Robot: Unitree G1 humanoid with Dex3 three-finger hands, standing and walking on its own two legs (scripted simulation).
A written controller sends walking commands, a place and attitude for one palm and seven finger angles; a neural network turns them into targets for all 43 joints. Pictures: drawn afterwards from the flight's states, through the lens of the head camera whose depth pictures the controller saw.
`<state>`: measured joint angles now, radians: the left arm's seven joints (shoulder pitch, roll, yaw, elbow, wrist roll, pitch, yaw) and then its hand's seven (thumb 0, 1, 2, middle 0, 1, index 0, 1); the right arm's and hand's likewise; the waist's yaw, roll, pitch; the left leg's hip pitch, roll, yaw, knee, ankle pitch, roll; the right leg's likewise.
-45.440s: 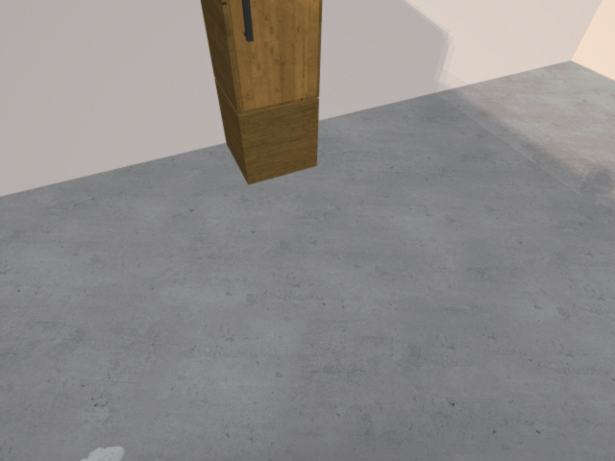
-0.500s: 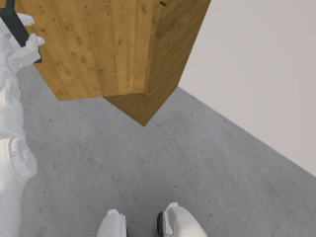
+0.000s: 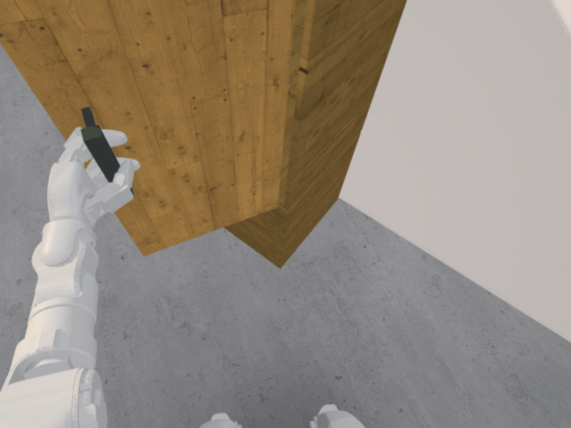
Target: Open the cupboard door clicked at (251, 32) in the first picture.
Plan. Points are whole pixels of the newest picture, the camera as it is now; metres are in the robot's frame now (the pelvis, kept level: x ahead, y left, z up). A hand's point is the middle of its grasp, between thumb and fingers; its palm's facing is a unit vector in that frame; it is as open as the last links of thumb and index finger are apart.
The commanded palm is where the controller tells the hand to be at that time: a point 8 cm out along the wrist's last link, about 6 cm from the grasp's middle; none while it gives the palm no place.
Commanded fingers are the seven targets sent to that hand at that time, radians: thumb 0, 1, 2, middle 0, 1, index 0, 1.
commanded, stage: pull the door open along its arc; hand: left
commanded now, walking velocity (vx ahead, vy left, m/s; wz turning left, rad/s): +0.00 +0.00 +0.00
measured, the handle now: (107, 156) +0.49 +0.24 +0.06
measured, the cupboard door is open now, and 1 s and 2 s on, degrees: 63 100 100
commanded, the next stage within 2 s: open thumb and fingers to let go in 0.52 s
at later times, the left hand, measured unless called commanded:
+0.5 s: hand (227, 251) +0.33 +0.07 +0.07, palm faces +0.48 -0.88 +0.01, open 6.3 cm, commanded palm +0.26 +0.08 +0.06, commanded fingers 0.00 0.90 0.90 -0.40 -1.35 -0.40 -1.35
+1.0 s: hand (245, 250) +0.33 +0.04 +0.07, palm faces +0.52 -0.85 -0.03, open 9.8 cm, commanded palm +0.28 +0.08 +0.06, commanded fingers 0.00 -0.50 0.30 -0.30 -1.20 -0.30 -1.20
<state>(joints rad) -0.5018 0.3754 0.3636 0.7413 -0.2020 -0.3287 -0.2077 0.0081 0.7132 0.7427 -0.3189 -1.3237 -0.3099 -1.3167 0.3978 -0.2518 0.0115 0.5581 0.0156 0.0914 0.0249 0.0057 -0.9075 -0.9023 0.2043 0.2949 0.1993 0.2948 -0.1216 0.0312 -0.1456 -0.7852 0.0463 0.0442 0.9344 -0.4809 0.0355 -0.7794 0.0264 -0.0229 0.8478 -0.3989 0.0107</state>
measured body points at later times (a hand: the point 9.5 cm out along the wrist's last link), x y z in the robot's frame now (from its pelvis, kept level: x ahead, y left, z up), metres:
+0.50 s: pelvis -0.01 -0.03 +0.00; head +0.03 -0.03 +0.45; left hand +0.30 +0.11 +0.07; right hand +0.16 -0.23 -0.11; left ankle -0.03 +0.09 -0.69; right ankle +0.00 -0.13 -0.69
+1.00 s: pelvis -0.02 -0.06 +0.00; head +0.02 -0.08 +0.45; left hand +0.30 +0.09 +0.07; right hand +0.15 -0.28 -0.12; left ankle -0.03 +0.09 -0.69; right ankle +0.00 -0.13 -0.69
